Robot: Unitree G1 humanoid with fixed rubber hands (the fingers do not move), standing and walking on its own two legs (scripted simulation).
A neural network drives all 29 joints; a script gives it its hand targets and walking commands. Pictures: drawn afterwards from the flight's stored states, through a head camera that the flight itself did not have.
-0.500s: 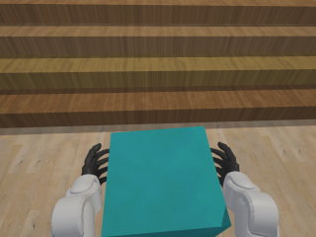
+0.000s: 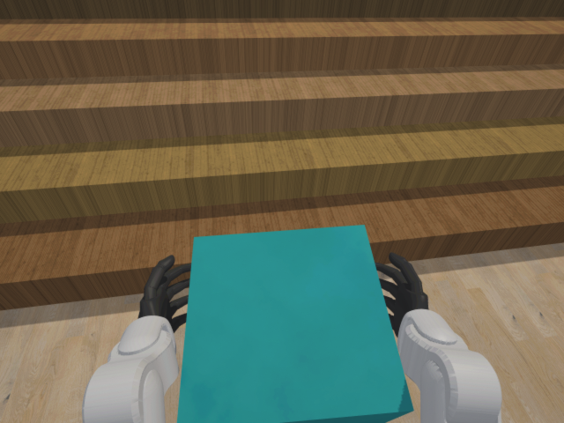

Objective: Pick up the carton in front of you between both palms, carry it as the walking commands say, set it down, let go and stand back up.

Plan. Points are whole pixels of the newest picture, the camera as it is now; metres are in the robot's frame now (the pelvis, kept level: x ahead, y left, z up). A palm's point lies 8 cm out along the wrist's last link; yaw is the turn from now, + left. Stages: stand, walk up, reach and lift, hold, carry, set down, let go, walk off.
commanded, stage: carry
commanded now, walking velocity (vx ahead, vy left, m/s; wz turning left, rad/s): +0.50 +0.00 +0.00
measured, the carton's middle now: (287, 343) +0.22 -0.01 +0.03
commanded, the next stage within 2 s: none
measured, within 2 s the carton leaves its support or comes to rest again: neither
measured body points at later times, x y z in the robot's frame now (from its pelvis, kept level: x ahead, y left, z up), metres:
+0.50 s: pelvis +0.34 -0.03 +0.00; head +0.33 -0.04 +0.45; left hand +0.57 +0.14 +0.10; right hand +0.59 -0.17 +0.09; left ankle +0.45 +0.13 -0.70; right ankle +0.25 -0.11 -0.75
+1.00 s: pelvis +0.64 +0.03 -0.01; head +0.71 +0.04 +0.43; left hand +1.02 +0.19 +0.10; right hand +1.01 -0.13 +0.11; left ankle +0.58 +0.09 -0.75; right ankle +0.71 -0.08 -0.66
